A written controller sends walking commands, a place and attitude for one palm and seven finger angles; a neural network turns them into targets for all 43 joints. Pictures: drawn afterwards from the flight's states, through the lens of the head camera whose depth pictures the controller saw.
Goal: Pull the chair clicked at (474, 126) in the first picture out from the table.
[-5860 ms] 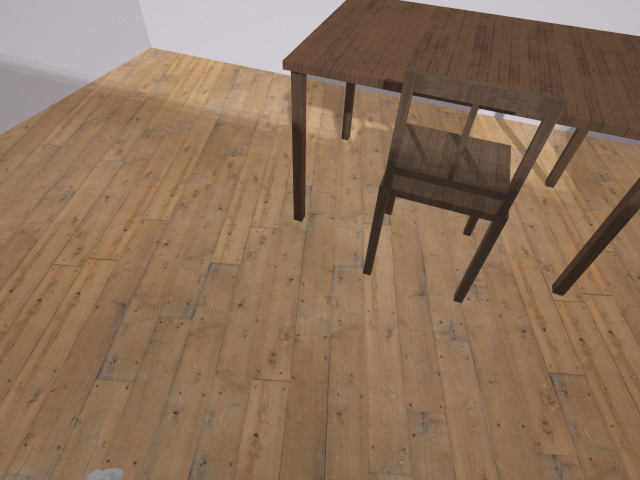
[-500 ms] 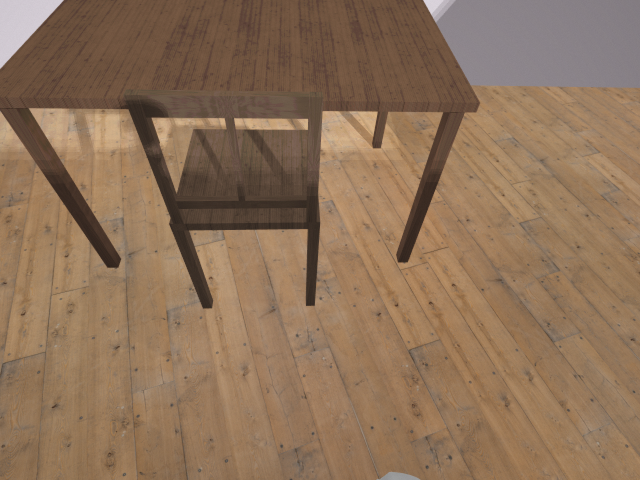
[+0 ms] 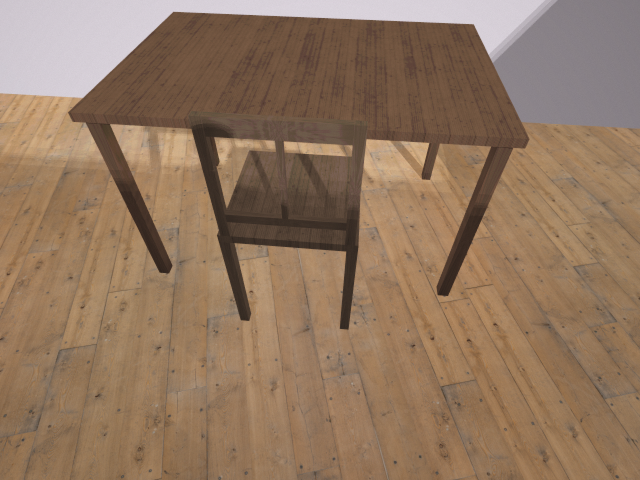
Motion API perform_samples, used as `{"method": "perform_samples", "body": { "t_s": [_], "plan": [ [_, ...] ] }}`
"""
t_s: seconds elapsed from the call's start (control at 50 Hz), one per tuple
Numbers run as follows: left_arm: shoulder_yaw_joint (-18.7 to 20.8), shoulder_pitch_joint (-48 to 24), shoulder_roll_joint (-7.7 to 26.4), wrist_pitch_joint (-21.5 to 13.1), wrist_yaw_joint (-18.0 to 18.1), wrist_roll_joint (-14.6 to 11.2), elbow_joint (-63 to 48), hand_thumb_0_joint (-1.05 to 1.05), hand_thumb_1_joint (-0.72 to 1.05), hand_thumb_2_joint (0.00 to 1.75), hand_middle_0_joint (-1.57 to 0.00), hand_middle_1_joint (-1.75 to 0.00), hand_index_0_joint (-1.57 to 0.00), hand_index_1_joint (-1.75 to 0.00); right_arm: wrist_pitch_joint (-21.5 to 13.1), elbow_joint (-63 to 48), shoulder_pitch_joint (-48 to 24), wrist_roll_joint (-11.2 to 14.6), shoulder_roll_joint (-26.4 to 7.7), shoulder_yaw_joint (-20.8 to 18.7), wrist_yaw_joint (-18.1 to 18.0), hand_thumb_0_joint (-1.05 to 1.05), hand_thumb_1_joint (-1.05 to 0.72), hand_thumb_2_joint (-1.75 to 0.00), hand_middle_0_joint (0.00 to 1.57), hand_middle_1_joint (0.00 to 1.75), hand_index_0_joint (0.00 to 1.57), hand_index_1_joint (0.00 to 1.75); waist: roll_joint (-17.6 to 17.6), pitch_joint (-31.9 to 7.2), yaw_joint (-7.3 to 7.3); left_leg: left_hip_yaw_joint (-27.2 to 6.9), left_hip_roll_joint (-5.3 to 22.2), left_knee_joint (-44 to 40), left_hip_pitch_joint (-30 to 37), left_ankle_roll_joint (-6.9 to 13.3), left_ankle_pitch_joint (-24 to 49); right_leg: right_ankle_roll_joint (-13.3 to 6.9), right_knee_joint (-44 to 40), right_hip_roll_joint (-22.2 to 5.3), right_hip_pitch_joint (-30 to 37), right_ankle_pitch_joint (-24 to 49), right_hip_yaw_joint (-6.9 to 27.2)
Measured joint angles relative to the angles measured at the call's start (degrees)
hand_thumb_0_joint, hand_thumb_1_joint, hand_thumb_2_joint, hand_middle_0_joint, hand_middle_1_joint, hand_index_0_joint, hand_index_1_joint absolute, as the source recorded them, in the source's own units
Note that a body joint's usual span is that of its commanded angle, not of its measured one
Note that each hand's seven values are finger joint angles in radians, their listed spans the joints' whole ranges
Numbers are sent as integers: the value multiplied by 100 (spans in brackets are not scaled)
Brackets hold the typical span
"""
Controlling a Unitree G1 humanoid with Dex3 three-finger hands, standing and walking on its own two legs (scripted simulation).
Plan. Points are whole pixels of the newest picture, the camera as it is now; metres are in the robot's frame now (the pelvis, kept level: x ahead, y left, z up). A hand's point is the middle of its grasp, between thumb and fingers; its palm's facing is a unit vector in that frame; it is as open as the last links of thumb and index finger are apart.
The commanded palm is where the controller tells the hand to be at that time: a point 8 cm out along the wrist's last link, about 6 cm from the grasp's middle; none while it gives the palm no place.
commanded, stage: take the last steps up to it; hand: left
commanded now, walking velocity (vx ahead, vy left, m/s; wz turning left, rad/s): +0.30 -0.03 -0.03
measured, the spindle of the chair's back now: (282, 181) +0.77 +0.16 -0.12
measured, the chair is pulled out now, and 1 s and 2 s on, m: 0.00 0.00 0.00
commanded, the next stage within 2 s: come to a stop and stand still in 0.72 s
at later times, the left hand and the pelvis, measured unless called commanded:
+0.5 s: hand (220, 418) +0.24 +0.19 -0.18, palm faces -0.05 -0.98 -0.19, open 7.3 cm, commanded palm none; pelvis +0.14 +0.01 -0.02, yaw -2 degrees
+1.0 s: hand (240, 388) +0.30 +0.17 -0.20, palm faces +0.05 -0.99 -0.13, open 7.3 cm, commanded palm none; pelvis +0.31 +0.01 -0.01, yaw -2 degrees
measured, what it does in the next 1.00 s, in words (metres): walks ahead: left foot, then right foot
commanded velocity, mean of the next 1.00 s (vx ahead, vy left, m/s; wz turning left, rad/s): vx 0.13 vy -0.04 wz -0.01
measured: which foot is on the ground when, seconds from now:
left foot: up 0.00-0.06, down 0.08-0.54, up 0.56-0.88, down 0.90-1.00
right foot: down 0.00-0.10, up 0.12-0.52, down 0.54-0.94, up 0.96-1.00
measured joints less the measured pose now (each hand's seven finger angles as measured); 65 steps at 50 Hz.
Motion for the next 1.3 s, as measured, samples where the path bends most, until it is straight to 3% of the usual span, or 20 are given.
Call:
{"method": "perform_samples", "body": {
  "t_s": [0.08,0.16,0.24,0.32,0.46,0.5,0.54,0.6,0.66,0.72,0.78,0.86,0.9,0.98,1.06,1.18,1.24,1.3],
  "plan": [
    [35,352,52,92,-32,-46,326,0,91,90,-20,-30,-20,-30,-226,-63,-38,21,74,85,-40,1,-91,-90,20,30,20,30,-50,-31,62,225,-32,-1363,602,74,271,146,376,-11,-79,-284,-9],
    [59,482,109,312,-74,-36,605,0,91,90,-20,-30,-20,-30,-437,-83,24,-10,293,162,-156,1,-91,-90,20,30,20,30,-256,-5,-36,368,-136,-1380,800,134,391,71,2350,-46,-836,-1194,339],
    [77,248,105,288,-154,-16,599,1,91,90,-19,-30,-19,-30,-530,53,351,18,445,226,-250,1,-91,-90,20,30,20,30,-260,45,-118,402,-210,-2032,1349,131,502,116,3626,-113,-1661,-639,457],
    [89,-192,77,230,-167,-41,381,1,91,90,-19,-30,-19,-30,-566,290,659,47,576,273,-277,1,-91,-90,20,30,20,30,-234,165,-132,433,-262,-2526,1815,133,563,210,3543,-245,-2186,-183,487],
    [135,-980,96,197,-176,-76,42,1,93,90,-19,-30,-19,-30,-513,557,978,-3,623,212,-255,1,-90,-90,20,30,20,30,-111,400,-372,528,-178,-2563,2339,-69,120,84,2005,-239,-2167,97,317],
    [142,-1140,111,128,-187,-73,-56,1,92,90,-19,-30,-19,-30,-488,618,1045,-5,585,191,-248,1,-90,-90,20,30,20,30,-31,451,-434,525,-65,-2294,2395,-172,-178,-23,1579,-118,-1906,106,225],
    [152,-1227,156,-57,-183,-49,-162,0,92,90,-19,-30,-19,-30,-456,685,1120,39,573,176,-220,1,-90,-90,20,30,20,30,-36,459,-408,495,56,-1308,2100,-139,-603,-175,1244,-44,-1604,393,171],
    [133,-1277,64,-197,-116,-95,-212,0,92,90,-19,-30,-19,-30,-325,667,842,123,428,132,-200,1,-90,-90,20,30,20,30,117,567,-367,-48,53,1566,862,150,-674,-228,1604,70,-1517,102,47],
    [74,-1112,-56,-149,-33,-96,-129,0,92,90,-19,-30,-20,-30,-284,463,478,71,260,75,-195,1,-90,-90,20,30,20,30,194,466,-349,-121,91,2564,-138,223,-82,-175,1129,189,-1109,95,-27],
    [96,-884,-99,-114,75,-83,2,-1,93,90,-20,-30,-20,-30,-296,162,126,37,171,58,-198,1,-91,-90,20,30,20,30,176,295,-363,-26,183,1960,-679,144,159,-179,605,265,-768,206,-58],
    [66,-699,-42,-79,47,-55,117,-1,95,90,-20,-30,-20,-30,-337,-64,-164,31,165,67,-178,1,-91,-90,20,30,19,30,128,179,-296,78,209,868,-773,74,324,-158,291,321,-508,211,-52],
    [36,-474,-29,-47,3,-62,248,0,93,90,-20,-30,-20,-30,-410,-168,-434,34,200,117,-156,1,-91,-90,20,30,19,30,74,131,-133,151,124,-365,-452,23,604,-58,253,377,-219,7,-38],
    [6,-359,-51,-10,28,-94,327,0,93,90,-20,-30,-20,-30,-473,-150,-510,46,219,177,-177,1,-91,-90,20,30,19,30,78,127,-62,151,80,-1082,-75,6,1227,32,459,406,-138,-217,-25],
    [-83,-309,-20,157,132,-152,493,0,92,90,-20,-30,-20,-30,-452,-11,-681,96,449,332,-287,0,-92,-90,20,30,19,30,-311,162,94,372,-200,-1273,295,295,866,203,658,126,-7,-540,218],
    [-118,-378,-67,300,165,-147,450,0,92,90,-20,-30,-20,-30,-372,-68,-934,140,550,315,-400,0,-92,-90,20,30,20,30,-298,351,96,470,-306,-1716,508,384,1039,265,1556,71,-371,-1192,583],
    [95,-575,100,467,188,-97,131,0,91,90,-20,-30,-20,-30,-173,-295,-1154,93,458,138,-414,-1,-93,-90,21,30,20,30,-138,623,-3,481,-134,-1878,423,312,1250,348,3495,249,-1361,-1466,960],
    [172,-675,233,520,192,-93,-25,0,91,90,-20,-30,-20,-30,-97,-294,-1095,66,349,81,-382,-1,-92,-90,21,30,20,30,-123,648,-15,468,-56,-1800,337,228,1283,363,3520,228,-1480,-1365,1000],
    [169,-752,285,501,190,-91,-113,0,91,90,-19,-30,-19,-30,-46,-250,-968,38,214,28,-335,0,-91,-90,21,30,20,30,-55,609,-55,421,-2,-1664,241,131,1290,309,2837,137,-1246,-1295,911]
  ]
}}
